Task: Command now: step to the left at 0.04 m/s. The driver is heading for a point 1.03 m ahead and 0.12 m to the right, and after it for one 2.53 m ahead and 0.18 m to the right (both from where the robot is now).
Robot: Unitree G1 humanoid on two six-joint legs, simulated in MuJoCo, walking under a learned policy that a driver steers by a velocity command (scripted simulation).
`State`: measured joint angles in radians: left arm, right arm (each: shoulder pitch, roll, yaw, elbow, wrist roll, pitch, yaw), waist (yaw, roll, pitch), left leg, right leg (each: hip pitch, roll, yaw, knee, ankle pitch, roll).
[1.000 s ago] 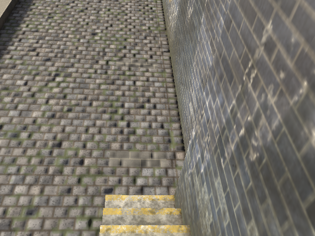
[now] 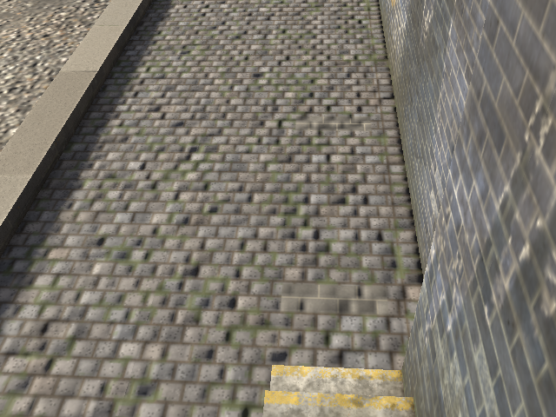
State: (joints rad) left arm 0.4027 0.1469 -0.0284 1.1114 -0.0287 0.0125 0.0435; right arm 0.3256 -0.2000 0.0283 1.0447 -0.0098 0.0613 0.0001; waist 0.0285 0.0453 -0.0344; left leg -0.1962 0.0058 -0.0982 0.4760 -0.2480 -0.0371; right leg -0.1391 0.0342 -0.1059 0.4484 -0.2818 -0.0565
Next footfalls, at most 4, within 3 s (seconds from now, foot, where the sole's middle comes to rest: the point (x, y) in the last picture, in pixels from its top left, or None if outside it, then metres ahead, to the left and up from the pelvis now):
none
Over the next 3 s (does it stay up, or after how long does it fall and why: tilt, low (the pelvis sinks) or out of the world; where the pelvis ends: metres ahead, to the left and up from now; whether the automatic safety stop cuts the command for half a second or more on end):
stays up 0.00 0.05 0.01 its command is cut before an obstacle from the start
